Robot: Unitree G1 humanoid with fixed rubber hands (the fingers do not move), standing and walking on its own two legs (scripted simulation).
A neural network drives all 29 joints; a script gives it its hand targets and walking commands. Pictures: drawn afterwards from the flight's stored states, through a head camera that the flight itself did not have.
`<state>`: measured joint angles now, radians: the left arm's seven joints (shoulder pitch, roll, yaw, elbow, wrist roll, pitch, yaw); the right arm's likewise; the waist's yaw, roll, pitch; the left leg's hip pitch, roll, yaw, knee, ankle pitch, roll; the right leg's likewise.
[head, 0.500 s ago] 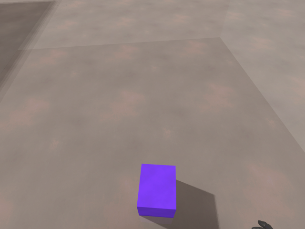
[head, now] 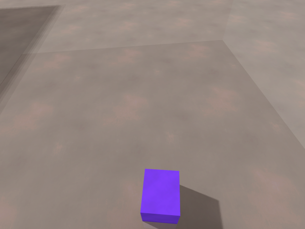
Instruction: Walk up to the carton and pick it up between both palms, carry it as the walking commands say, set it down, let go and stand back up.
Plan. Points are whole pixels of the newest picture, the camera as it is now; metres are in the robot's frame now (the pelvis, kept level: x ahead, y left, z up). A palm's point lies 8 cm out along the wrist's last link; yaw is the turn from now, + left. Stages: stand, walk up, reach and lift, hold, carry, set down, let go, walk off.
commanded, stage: walk up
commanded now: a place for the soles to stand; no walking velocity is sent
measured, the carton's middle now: (160, 196) +0.43 -0.01 -0.68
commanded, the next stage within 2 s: reach and lift in 0.64 s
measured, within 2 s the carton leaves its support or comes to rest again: neither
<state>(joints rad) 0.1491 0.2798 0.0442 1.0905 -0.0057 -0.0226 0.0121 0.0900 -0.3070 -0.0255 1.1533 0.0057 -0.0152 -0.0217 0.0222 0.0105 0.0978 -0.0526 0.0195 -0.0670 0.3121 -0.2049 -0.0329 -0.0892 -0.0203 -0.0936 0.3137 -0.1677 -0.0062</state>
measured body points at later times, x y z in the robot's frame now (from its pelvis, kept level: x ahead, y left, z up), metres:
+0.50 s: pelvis +0.00 +0.01 +0.00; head +0.01 +0.00 +0.45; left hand +0.07 +0.30 -0.13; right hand +0.06 -0.28 -0.14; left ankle -0.02 +0.14 -0.75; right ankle +0.01 -0.11 -0.75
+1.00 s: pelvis -0.02 +0.01 -0.03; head +0.09 +0.00 +0.40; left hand +0.17 +0.25 -0.15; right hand +0.15 -0.25 -0.16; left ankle -0.02 +0.14 -0.75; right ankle +0.00 -0.11 -0.75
